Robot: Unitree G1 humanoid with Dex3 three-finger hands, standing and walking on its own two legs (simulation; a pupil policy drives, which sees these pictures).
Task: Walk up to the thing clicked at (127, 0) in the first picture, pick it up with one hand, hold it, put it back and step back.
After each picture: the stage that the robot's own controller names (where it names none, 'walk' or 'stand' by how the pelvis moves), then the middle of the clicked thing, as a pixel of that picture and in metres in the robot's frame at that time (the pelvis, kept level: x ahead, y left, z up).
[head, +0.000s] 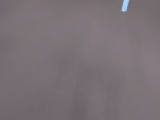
stand; (125, 2) +2.08 -0.61 -0.65
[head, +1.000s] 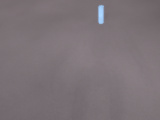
walk; (101, 14) +1.98 -0.10 -0.62
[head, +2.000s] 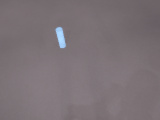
walk; (61, 38) +1.30 +0.33 -0.64
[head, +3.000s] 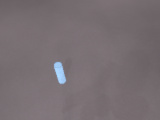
walk; (60, 73) +0.84 +0.30 -0.65
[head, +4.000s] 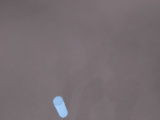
walk; (60, 107) +0.50 +0.24 -0.65
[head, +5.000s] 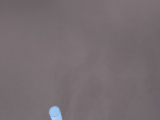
stand; (56, 117) +0.39 +0.20 -0.63
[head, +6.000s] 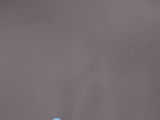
stand; out of the picture +0.36 +0.20 -0.65
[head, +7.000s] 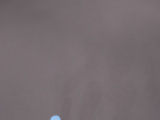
stand; out of the picture +0.38 +0.21 -0.66
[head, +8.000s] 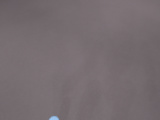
stand; out of the picture +0.37 +0.21 -0.66
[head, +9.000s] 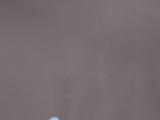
stand; out of the picture +0.36 +0.21 -0.66
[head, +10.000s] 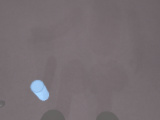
go down; (41, 91) +0.40 +0.22 -0.50
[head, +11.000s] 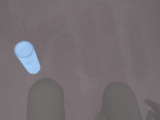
go down; (29, 59) +0.43 +0.26 -0.27
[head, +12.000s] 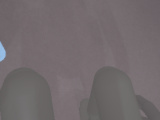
close in; out of the picture +0.41 +0.30 -0.19
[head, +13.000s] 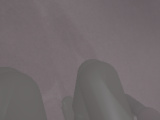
close; out of the picture +0.40 +0.32 -0.15
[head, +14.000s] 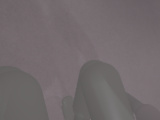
lift; out of the picture +0.37 +0.32 -0.15
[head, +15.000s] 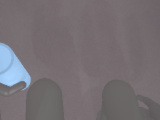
lift; (11, 72) +0.32 +0.24 -0.01
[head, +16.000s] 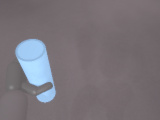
hold; (40, 76) +0.32 +0.15 +0.08
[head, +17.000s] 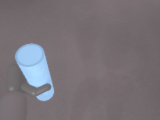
hold; (39, 77) +0.33 +0.16 +0.05
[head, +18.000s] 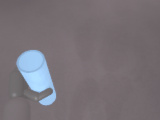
crouch; (40, 82) +0.32 +0.15 +0.03
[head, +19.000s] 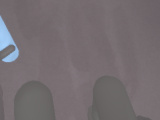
crouch; out of the picture +0.45 +0.24 -0.04
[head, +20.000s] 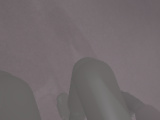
lower; out of the picture +0.40 +0.33 -0.16
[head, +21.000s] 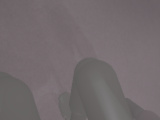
lower; out of the picture +0.40 +0.34 -0.16
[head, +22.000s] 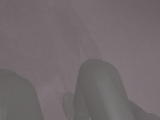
lower; out of the picture +0.38 +0.32 -0.16
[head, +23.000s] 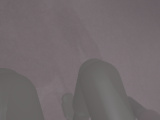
lower; out of the picture +0.38 +0.32 -0.16
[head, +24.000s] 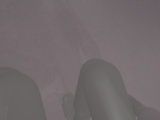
loosen; out of the picture +0.38 +0.30 -0.16
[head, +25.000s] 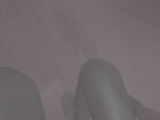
withdraw; out of the picture +0.37 +0.30 -0.16
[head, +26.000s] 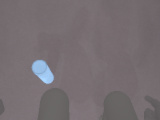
walk; (44, 73) +0.42 +0.23 -0.39
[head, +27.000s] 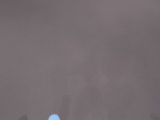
stand; out of the picture +0.37 +0.19 -0.59
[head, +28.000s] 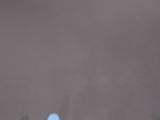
stand; out of the picture +0.37 +0.20 -0.60
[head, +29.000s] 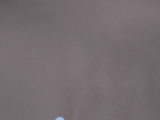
stand; out of the picture +0.38 +0.18 -0.65
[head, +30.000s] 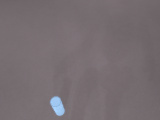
stand; (58, 106) +0.41 +0.20 -0.63
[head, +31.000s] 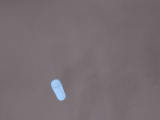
walk; (58, 90) +0.55 +0.25 -0.63
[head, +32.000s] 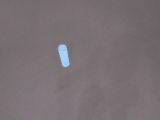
walk; (64, 56) +0.86 +0.21 -0.63
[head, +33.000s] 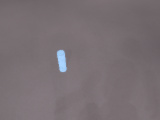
stand; (62, 61) +0.98 +0.21 -0.65
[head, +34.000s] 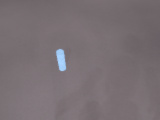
stand; (61, 60) +0.99 +0.22 -0.66
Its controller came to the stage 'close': yes
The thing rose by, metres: 0.68
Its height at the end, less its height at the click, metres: +0.00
